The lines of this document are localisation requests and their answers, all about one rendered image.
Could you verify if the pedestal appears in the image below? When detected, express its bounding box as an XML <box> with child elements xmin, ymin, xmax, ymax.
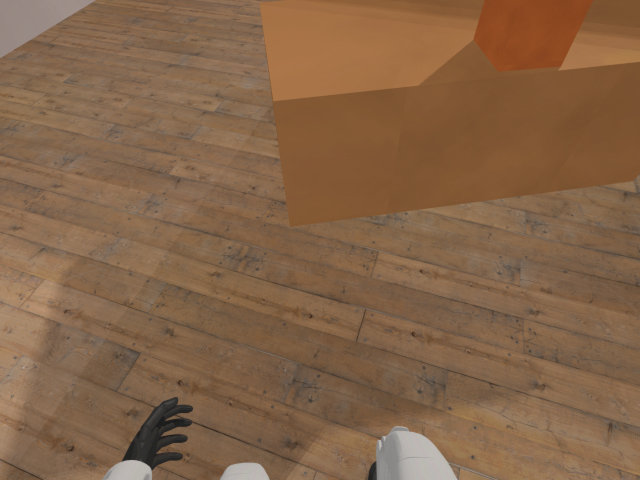
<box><xmin>259</xmin><ymin>0</ymin><xmax>640</xmax><ymax>227</ymax></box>

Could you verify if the left robot hand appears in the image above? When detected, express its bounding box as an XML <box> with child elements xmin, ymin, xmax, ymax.
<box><xmin>122</xmin><ymin>397</ymin><xmax>193</xmax><ymax>470</ymax></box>

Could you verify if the robot left forearm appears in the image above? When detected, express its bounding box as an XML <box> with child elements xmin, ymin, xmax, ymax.
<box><xmin>103</xmin><ymin>460</ymin><xmax>152</xmax><ymax>480</ymax></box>

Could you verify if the carton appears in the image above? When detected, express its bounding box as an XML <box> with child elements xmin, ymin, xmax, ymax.
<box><xmin>473</xmin><ymin>0</ymin><xmax>593</xmax><ymax>72</ymax></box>

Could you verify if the robot right thigh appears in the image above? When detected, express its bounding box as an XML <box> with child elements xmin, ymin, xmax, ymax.
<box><xmin>376</xmin><ymin>431</ymin><xmax>457</xmax><ymax>480</ymax></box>

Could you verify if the right robot shin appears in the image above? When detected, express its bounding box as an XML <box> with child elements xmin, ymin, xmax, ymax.
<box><xmin>389</xmin><ymin>426</ymin><xmax>409</xmax><ymax>434</ymax></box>

